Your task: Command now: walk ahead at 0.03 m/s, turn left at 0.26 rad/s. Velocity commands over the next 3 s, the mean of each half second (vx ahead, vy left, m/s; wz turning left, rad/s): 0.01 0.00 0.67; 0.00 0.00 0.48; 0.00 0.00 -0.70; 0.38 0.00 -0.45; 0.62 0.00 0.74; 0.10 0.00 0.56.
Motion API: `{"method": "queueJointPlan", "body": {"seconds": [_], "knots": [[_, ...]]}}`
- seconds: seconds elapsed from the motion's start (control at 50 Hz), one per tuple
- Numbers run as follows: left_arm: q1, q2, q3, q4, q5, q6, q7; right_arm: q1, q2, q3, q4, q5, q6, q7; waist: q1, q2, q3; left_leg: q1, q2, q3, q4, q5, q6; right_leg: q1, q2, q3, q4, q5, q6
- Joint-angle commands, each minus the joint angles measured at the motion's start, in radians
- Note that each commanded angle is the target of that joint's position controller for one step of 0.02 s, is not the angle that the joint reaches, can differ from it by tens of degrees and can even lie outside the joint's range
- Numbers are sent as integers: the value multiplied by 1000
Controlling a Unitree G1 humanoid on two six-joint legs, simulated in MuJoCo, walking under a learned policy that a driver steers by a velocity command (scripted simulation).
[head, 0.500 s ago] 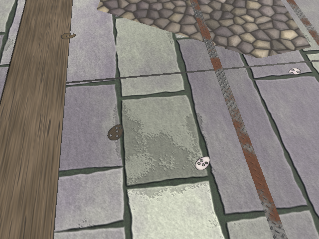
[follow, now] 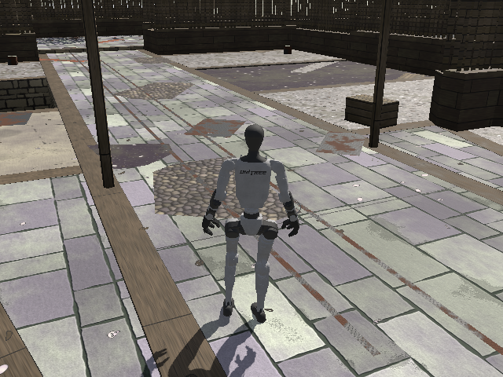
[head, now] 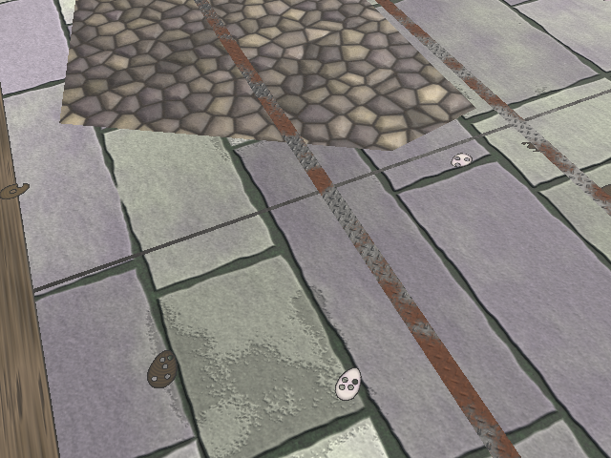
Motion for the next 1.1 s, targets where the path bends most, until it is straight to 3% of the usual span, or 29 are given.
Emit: {"method": "queueJointPlan", "body": {"seconds": [0.02, 0.06, 0.1, 0.12, 0.14, 0.16, 0.18, 0.22, 0.26, 0.3, 0.44, 0.56, 0.62, 0.64, 0.66, 0.68, 0.7, 0.72, 0.74, 0.78, 0.8, 0.84, 0.9, 0.96, 1.02, 1.04, 1.06, 1.08, 1.1], "knots": [[47, 155, 24, -26, 10, -5, 6, -39, -90, -12, -76, 16, -14, 11, 36, -149, -40, 86, -44, 28, -78, -89, 32, 53, -330, 138, -38, 258, -110], [33, 175, 29, -23, -6, -1, 14, -4, -94, -14, -76, 19, -22, 14, 17, -120, -38, 110, -59, 40, -158, -95, 49, 93, -362, 135, 26, 383, -115], [1, 183, 32, -27, -26, -2, 25, 50, -72, -10, -66, 14, -37, 14, -20, -86, -42, 201, -70, 27, -375, 55, 72, 88, -341, 90, 110, 397, -71], [-9, 173, 31, -39, -26, -7, 29, 54, -108, -18, -72, 1, -47, 12, -16, -30, -39, 249, -15, -105, -455, 170, 100, 34, -287, 48, 201, 267, -23], [-5, 142, 26, -73, -15, -7, 31, 86, -202, -37, -90, -11, -58, 14, -3, 132, -56, 344, 203, -393, -484, 483, 160, -126, -157, -69, 405, -77, 37], [-76, 135, 22, -117, -9, -2, 31, 140, -276, -65, -73, 1, -51, 26, -32, 232, 16, 364, 333, -588, -471, 885, 324, -343, -23, -178, 524, -495, 87], [-64, 136, 17, -112, 4, -1, 26, 200, -249, -69, -58, 7, -50, 31, -38, 138, -19, 392, 319, -598, -469, 879, 372, -372, -65, -121, 673, -514, 100], [-89, 131, 18, -97, -17, 2, 12, 94, -187, -66, -81, 13, -32, 23, -4, 40, 6, 352, 163, -413, -456, 676, 284, -390, -121, -99, 726, -350, 127], [-103, 135, 16, -107, -13, 5, -5, 80, -174, -68, -101, 17, -21, 18, -7, 63, -43, 386, 90, -371, -444, 677, 235, -391, -127, -115, 718, -279, 147], [-125, 122, 9, -122, -11, 7, -14, 121, -179, -76, -99, 21, -18, 19, -25, 51, -80, 421, 71, -385, -429, 681, 220, -404, -125, -122, 699, -251, 156], [-205, 152, -1, -156, -20, 1, -7, 168, -224, -101, -112, 13, -10, 7, -69, 88, -82, 470, 43, -536, -411, 566, 193, -435, -113, -78, 514, -229, 159], [-220, 176, -8, -167, -30, -19, -1, 118, -246, -106, -133, -1, -9, 15, -64, 104, -68, 372, 11, -630, -379, 588, 181, -280, -83, -57, 366, -214, 127], [-165, 185, -6, -159, -37, -27, 12, 47, -241, -102, -152, -3, -10, 19, -24, 122, -53, 265, -30, -669, -379, 490, 130, -82, -74, -54, 174, -183, 122], [-123, 188, -4, -149, -34, -32, 20, 21, -230, -96, -155, 2, -12, 18, 5, 117, -51, 216, -55, -647, -359, 417, 97, 18, -90, -60, 53, -113, 117], [-106, 205, 2, -141, -29, -38, 31, 45, -199, -86, -148, 9, -18, 17, 0, 43, -65, 137, -105, -582, -291, 199, 56, 146, -167, -17, -56, -37, 98], [-127, 256, 10, -161, -24, -35, 40, 150, -113, -63, -137, 11, -24, 16, -61, -167, -127, 53, -199, -404, -103, -209, 16, 272, -410, 208, -108, -82, 31], [-136, 308, 12, -187, -20, -23, 31, 170, -161, -71, -147, -3, -21, 7, -48, -204, -137, -37, -297, -210, 69, -357, 5, 219, -565, 441, -130, -44, -78], [-91, 271, 15, -151, -20, -19, 19, 118, -228, -83, -144, -24, -19, 8, -32, -168, -106, -48, -220, -175, 195, -277, -3, 151, -559, 424, -105, 60, -138], [-114, 211, 2, -149, -28, -17, 11, 99, -226, -83, -129, -22, -15, 15, -41, -130, -62, -37, -183, -164, 244, -203, -2, 97, -497, 293, -82, 92, -120], [-144, 183, -5, -150, -20, -14, 8, 98, -190, -72, -107, -8, -4, 36, -45, -163, -33, 2, -179, -125, 320, -114, -12, 31, -374, 105, -70, 172, -80], [-127, 179, -6, -142, -17, -15, 9, 97, -180, -66, -104, -4, -1, 42, -40, -187, -36, 0, -183, -105, 343, -110, -18, 36, -359, 67, -62, 264, -82], [-78, 173, -5, -122, -20, -20, 4, 61, -163, -54, -106, 1, 4, 44, -23, -183, -43, -12, -176, -88, 307, -115, -23, 74, -356, 37, -46, 333, -87], [-54, 127, -27, -83, -21, -33, -8, 18, -91, -14, -95, -2, 14, 34, -19, -211, -53, 97, -127, -70, 1, -136, -16, 77, -329, 57, -57, 228, -73], [5, 227, 15, -57, -14, -11, -29, -17, -109, -9, -93, 4, 13, 4, 7, -276, -10, 155, -146, 32, -203, -141, 0, 73, -307, 151, -19, 283, -81], [-20, 238, 34, -61, -35, -1, -34, 59, -111, -4, -72, 7, -18, -20, -54, -213, -55, 304, -129, 4, -469, 89, 33, 41, -294, 210, 62, 369, -29], [-24, 210, 31, -71, -45, -6, -32, 83, -154, -13, -67, -3, -33, -28, -59, -162, -91, 444, -47, -56, -504, 139, 55, -65, -265, 194, 107, 239, 18], [-11, 132, 15, -93, -54, -12, -33, 96, -212, -23, -77, -22, -40, -39, -54, 23, -116, 564, 183, -238, -544, 190, 115, -222, -187, 84, 283, -68, 69], [1, 128, 16, -113, -48, -7, -23, 17, -277, -40, -83, -15, -26, -36, -39, 235, -51, 427, 356, -359, -540, 448, 255, -319, -59, -150, 470, -458, 89], [11, 195, 38, -85, -23, 5, -16, 6, -190, -24, -98, -10, -28, -27, -36, 111, -24, 380, 360, -302, -523, 565, 299, -314, -138, -150, 663, -483, 97]]}}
